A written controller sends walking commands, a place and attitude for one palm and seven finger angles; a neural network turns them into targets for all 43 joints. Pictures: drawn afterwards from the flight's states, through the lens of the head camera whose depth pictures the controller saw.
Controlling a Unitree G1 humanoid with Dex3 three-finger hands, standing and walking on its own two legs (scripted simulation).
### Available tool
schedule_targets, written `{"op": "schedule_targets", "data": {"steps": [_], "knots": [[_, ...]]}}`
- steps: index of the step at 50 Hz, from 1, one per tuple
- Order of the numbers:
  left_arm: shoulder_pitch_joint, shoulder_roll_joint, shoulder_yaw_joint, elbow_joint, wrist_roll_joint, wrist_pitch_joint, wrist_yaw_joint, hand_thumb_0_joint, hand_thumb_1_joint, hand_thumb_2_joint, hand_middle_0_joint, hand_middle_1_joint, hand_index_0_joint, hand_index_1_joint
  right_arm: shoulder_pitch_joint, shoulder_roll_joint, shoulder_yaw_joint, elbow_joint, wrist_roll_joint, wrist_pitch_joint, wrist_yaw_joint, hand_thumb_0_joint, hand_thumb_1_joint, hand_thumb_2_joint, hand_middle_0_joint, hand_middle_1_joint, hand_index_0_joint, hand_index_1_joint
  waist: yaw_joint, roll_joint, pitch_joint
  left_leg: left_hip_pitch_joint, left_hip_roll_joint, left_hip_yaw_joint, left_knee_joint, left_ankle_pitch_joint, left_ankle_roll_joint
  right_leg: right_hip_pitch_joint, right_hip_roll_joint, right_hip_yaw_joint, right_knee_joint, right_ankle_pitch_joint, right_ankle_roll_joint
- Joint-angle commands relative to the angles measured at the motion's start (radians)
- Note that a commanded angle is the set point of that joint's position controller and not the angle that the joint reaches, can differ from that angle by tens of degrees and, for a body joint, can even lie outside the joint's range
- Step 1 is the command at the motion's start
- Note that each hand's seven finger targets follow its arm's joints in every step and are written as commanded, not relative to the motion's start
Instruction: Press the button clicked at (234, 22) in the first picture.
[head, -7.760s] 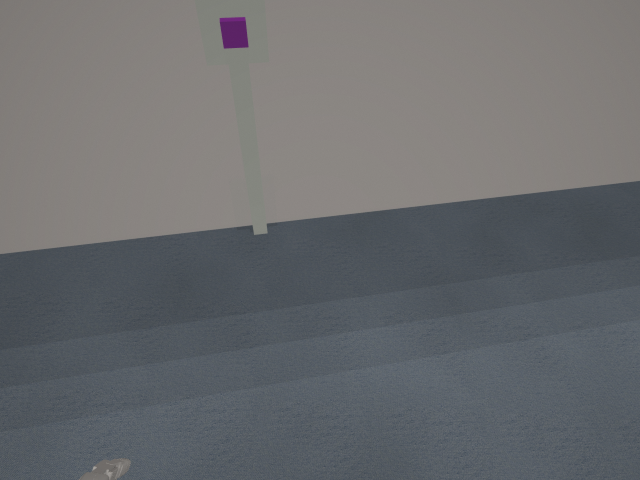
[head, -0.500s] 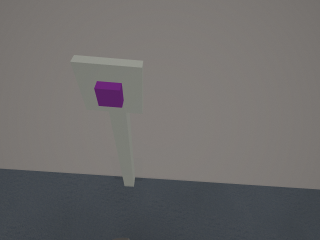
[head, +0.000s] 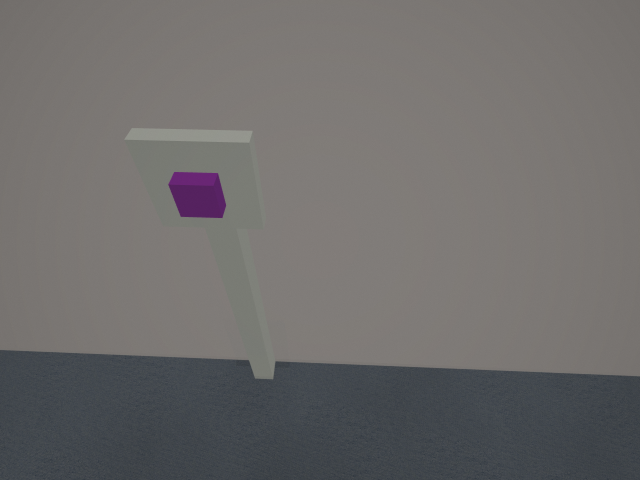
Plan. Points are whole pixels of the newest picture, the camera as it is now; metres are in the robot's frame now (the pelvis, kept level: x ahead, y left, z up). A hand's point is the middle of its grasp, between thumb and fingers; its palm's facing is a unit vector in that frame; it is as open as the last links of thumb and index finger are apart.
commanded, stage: come to a stop and stand still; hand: left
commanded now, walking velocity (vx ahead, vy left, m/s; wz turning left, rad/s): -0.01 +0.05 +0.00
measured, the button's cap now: (199, 193) +0.50 +0.24 +0.07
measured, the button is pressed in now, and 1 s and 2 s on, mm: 0 0 0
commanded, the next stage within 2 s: look again from close up in 0.82 s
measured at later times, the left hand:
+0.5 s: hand out of the picture +0.03 +0.27 -0.18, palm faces +0.00 -0.98 -0.22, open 7.3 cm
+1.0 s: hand out of the picture +0.01 +0.24 -0.19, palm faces -0.02 -0.99 -0.17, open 7.3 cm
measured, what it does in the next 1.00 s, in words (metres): steps on the spot: left foot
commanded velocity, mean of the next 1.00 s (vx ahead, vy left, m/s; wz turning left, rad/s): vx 0.00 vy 0.00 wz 0.00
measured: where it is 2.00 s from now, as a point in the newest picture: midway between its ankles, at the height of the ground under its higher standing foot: outside the picture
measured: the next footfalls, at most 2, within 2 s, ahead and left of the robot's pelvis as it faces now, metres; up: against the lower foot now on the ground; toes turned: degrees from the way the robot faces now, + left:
left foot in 0.14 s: +0.02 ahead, +0.13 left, +0.00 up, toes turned +3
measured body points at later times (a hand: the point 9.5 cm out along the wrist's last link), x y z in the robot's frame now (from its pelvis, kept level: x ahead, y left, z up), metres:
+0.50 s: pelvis +0.00 +0.08 -0.01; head +0.00 +0.08 +0.44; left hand +0.03 +0.32 -0.16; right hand +0.02 -0.15 -0.16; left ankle -0.02 +0.13 -0.74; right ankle -0.01 -0.07 -0.74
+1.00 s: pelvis +0.01 +0.08 -0.01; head +0.03 +0.09 +0.44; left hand +0.02 +0.30 -0.17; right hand -0.01 -0.13 -0.17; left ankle -0.02 +0.13 -0.74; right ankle -0.01 -0.07 -0.74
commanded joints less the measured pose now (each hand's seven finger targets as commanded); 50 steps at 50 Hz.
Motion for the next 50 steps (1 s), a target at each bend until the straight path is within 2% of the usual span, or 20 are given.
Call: {"op": "schedule_targets", "data": {"steps": [1, 3, 4, 5, 6, 7, 8, 9, 10, 11, 12, 13, 15, 16, 21, 28, 32, 37, 38, 50], "knots": [[0.083, 0.182, 0.041, -0.007, -0.003, -0.008, 0.018, 0.0, 0.9, 0.9, -0.2, -0.3, -0.2, -0.3, -0.026, -0.011, 0.014, -0.08, 0.012, -0.039, -0.009, 0.0, -0.9, -0.9, 0.2, 0.3, 0.2, 0.3, 0.025, -0.107, -0.016, -0.052, 0.002, -0.004, -0.133, 0.002, 0.001, 0.119, -0.308, 0.273, -0.097, 0.376, -0.138], [0.041, 0.168, 0.035, -0.003, -0.009, -0.004, 0.018, 0.0, 0.9, 0.9, -0.2, -0.3, -0.2, -0.3, 0.041, 0.0, 0.02, -0.051, 0.014, -0.042, -0.015, 0.0, -0.9, -0.9, 0.2, 0.3, 0.2, 0.3, -0.01, -0.127, -0.027, 0.096, -0.004, 0.008, -0.286, 0.131, 0.006, 0.034, -0.26, 0.218, -0.056, 0.305, -0.09], [0.026, 0.151, 0.03, 0.001, -0.013, -0.001, 0.016, 0.0, 0.9, 0.9, -0.2, -0.3, -0.2, -0.3, 0.07, -0.004, 0.022, -0.035, 0.014, -0.048, -0.018, 0.0, -0.9, -0.9, 0.2, 0.3, 0.2, 0.3, -0.024, -0.099, -0.028, 0.181, 0.007, 0.0, -0.355, 0.197, 0.015, -0.024, -0.22, 0.191, -0.03, 0.237, -0.057], [0.118, 0.146, 0.005, 0.034, -0.012, -0.018, 0.055, 0.0, 0.9, 0.9, -0.2, -0.3, -0.2, -0.3, -0.046, -0.089, 0.009, -0.103, 0.009, -0.052, -0.017, 0.0, -0.9, -0.9, 0.2, 0.3, 0.2, 0.3, 0.002, 0.127, 0.032, 0.115, 0.03, -0.012, -0.122, 0.113, 0.004, -0.051, -0.216, 0.259, -0.029, 0.393, 0.004], [0.045, 0.216, 0.013, -0.024, -0.009, -0.029, 0.046, 0.0, 0.9, 0.9, -0.2, -0.3, -0.2, -0.3, 0.012, -0.028, 0.016, -0.131, 0.011, -0.042, -0.01, 0.0, -0.9, -0.9, 0.2, 0.3, 0.2, 0.3, -0.051, 0.046, -0.025, 0.059, 0.022, -0.018, -0.126, 0.016, 0.018, -0.048, -0.268, 0.298, -0.072, 0.18, -0.042], [0.011, 0.204, 0.022, -0.031, -0.003, -0.031, 0.038, 0.0, 0.9, 0.9, -0.2, -0.3, -0.2, -0.3, 0.016, -0.038, 0.021, -0.127, -0.001, -0.04, -0.008, 0.0, -0.9, -0.9, 0.2, 0.3, 0.2, 0.3, -0.045, 0.072, -0.011, 0.077, 0.032, -0.02, -0.153, 0.016, 0.024, -0.095, -0.277, 0.297, -0.088, 0.03, -0.059], [-0.008, 0.185, 0.021, -0.031, -0.004, -0.034, 0.038, 0.0, 0.9, 0.9, -0.2, -0.3, -0.2, -0.3, 0.039, -0.037, 0.024, -0.127, 0.002, -0.043, -0.008, 0.0, -0.9, -0.9, 0.2, 0.3, 0.2, 0.3, -0.059, 0.01, 0.007, 0.088, 0.05, -0.033, -0.185, 0.044, 0.031, -0.129, -0.25, 0.263, -0.087, -0.02, -0.053], [-0.019, 0.165, 0.01, -0.03, -0.007, -0.034, 0.034, 0.0, 0.9, 0.9, -0.2, -0.3, -0.2, -0.3, 0.066, -0.036, 0.029, -0.113, 0.002, -0.05, -0.007, 0.0, -0.9, -0.9, 0.2, 0.3, 0.2, 0.3, -0.069, 0.018, 0.005, 0.106, 0.049, -0.057, -0.236, 0.111, 0.038, -0.123, -0.204, 0.215, -0.044, 0.007, -0.037], [-0.02, 0.146, 0.001, -0.024, -0.01, -0.025, 0.029, 0.0, 0.9, 0.9, -0.2, -0.3, -0.2, -0.3, 0.063, -0.046, 0.033, -0.112, 0.004, -0.06, -0.007, 0.0, -0.9, -0.9, 0.2, 0.3, 0.2, 0.3, -0.058, 0.091, 0.012, 0.1, 0.071, -0.092, -0.284, 0.196, 0.051, -0.106, -0.152, 0.157, 0.014, 0.006, -0.014], [0.002, 0.124, -0.004, -0.02, -0.011, -0.015, 0.027, 0.0, 0.9, 0.9, -0.2, -0.3, -0.2, -0.3, 0.055, -0.067, 0.035, -0.116, 0.003, -0.068, -0.01, 0.0, -0.9, -0.9, 0.2, 0.3, 0.2, 0.3, -0.041, 0.125, 0.009, 0.067, 0.108, -0.139, -0.315, 0.26, 0.071, -0.068, -0.104, 0.113, 0.056, 0.0, 0.008], [0.018, 0.109, -0.009, -0.011, -0.009, -0.008, 0.027, 0.0, 0.9, 0.9, -0.2, -0.3, -0.2, -0.3, 0.046, -0.083, 0.034, -0.119, 0.002, -0.073, -0.012, 0.0, -0.9, -0.9, 0.2, 0.3, 0.2, 0.3, -0.026, 0.169, 0.007, 0.047, 0.136, -0.168, -0.342, 0.33, 0.087, -0.04, -0.08, 0.074, 0.084, -0.027, 0.022], [0.027, 0.1, -0.014, -0.004, -0.01, -0.003, 0.026, 0.0, 0.9, 0.9, -0.2, -0.3, -0.2, -0.3, 0.033, -0.088, 0.035, -0.122, 0.003, -0.074, -0.017, 0.0, -0.9, -0.9, 0.2, 0.3, 0.2, 0.3, -0.017, 0.128, 0.014, 0.032, 0.143, -0.18, -0.363, 0.343, 0.099, -0.017, -0.067, 0.062, 0.09, -0.043, 0.033], [0.025, 0.088, -0.019, 0.002, -0.012, 0.003, 0.021, 0.0, 0.9, 0.9, -0.2, -0.3, -0.2, -0.3, 0.024, -0.1, 0.037, -0.128, 0.005, -0.074, -0.023, 0.0, -0.9, -0.9, 0.2, 0.3, 0.2, 0.3, -0.014, 0.027, 0.045, 0.011, 0.131, -0.175, -0.39, 0.266, 0.1, -0.014, -0.069, 0.069, 0.076, -0.036, 0.037], [0.025, 0.086, -0.022, 0.003, -0.013, 0.006, 0.02, 0.0, 0.9, 0.9, -0.2, -0.3, -0.2, -0.3, 0.021, -0.104, 0.038, -0.128, 0.004, -0.075, -0.024, 0.0, -0.9, -0.9, 0.2, 0.3, 0.2, 0.3, -0.014, 0.009, 0.058, 0.015, 0.123, -0.17, -0.404, 0.228, 0.097, -0.02, -0.076, 0.075, 0.069, -0.024, 0.036], [0.008, 0.097, -0.024, -0.004, -0.012, 0.016, 0.018, 0.0, 0.9, 0.9, -0.2, -0.3, -0.2, -0.3, 0.034, -0.113, 0.043, -0.106, 0.001, -0.078, -0.026, 0.0, -0.9, -0.9, 0.2, 0.3, 0.2, 0.3, -0.015, 0.015, 0.101, 0.025, 0.12, -0.186, -0.466, 0.199, 0.088, -0.041, -0.079, 0.082, 0.07, -0.015, 0.042], [-0.005, 0.108, -0.025, -0.001, -0.018, 0.016, 0.02, 0.0, 0.9, 0.9, -0.2, -0.3, -0.2, -0.3, 0.058, -0.107, 0.049, -0.067, 0.003, -0.089, -0.035, 0.0, -0.9, -0.9, 0.2, 0.3, 0.2, 0.3, -0.017, 0.031, 0.031, 0.152, 0.119, -0.155, -0.419, 0.517, 0.075, -0.027, -0.086, 0.088, 0.066, 0.041, 0.047], [-0.006, 0.108, -0.024, 0.009, -0.019, 0.016, 0.021, 0.0, 0.9, 0.9, -0.2, -0.3, -0.2, -0.3, 0.068, -0.101, 0.05, -0.045, 0.004, -0.089, -0.038, 0.0, -0.9, -0.9, 0.2, 0.3, 0.2, 0.3, -0.02, 0.03, 0.01, 0.183, 0.113, -0.135, -0.399, 0.562, 0.073, -0.006, -0.092, 0.092, 0.057, 0.067, 0.047], [-0.009, 0.102, -0.026, 0.024, -0.019, 0.021, 0.021, 0.0, 0.9, 0.9, -0.2, -0.3, -0.2, -0.3, 0.075, -0.087, 0.051, -0.018, 0.007, -0.086, -0.04, 0.0, -0.9, -0.9, 0.2, 0.3, 0.2, 0.3, -0.02, 0.033, 0.054, 0.154, 0.112, -0.131, -0.413, 0.511, 0.074, -0.004, -0.093, 0.091, 0.048, 0.053, 0.05], [-0.004, 0.097, -0.026, 0.028, -0.019, 0.02, 0.021, 0.0, 0.9, 0.9, -0.2, -0.3, -0.2, -0.3, 0.074, -0.084, 0.051, -0.015, 0.006, -0.087, -0.04, 0.0, -0.9, -0.9, 0.2, 0.3, 0.2, 0.3, -0.019, 0.046, 0.056, 0.155, 0.109, -0.128, -0.415, 0.507, 0.074, -0.005, -0.095, 0.092, 0.048, 0.063, 0.05], [0.03, 0.076, -0.029, 0.065, -0.018, 0.015, 0.024, 0.0, 0.9, 0.9, -0.2, -0.3, -0.2, -0.3, 0.086, -0.06, 0.049, 0.026, 0.009, -0.089, -0.043, 0.0, -0.9, -0.9, 0.2, 0.3, 0.2, 0.3, -0.023, 0.013, 0.052, 0.178, 0.104, -0.101, -0.403, 0.482, 0.084, 0.007, -0.102, 0.1, 0.03, 0.113, 0.052]]}}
